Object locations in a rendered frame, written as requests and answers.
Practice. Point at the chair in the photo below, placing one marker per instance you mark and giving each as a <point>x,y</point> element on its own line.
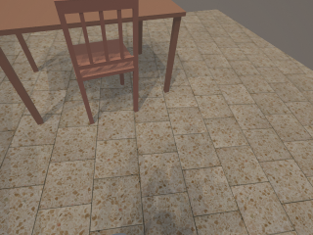
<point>91,60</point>

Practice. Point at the table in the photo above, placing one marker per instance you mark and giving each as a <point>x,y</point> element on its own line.
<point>27,16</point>

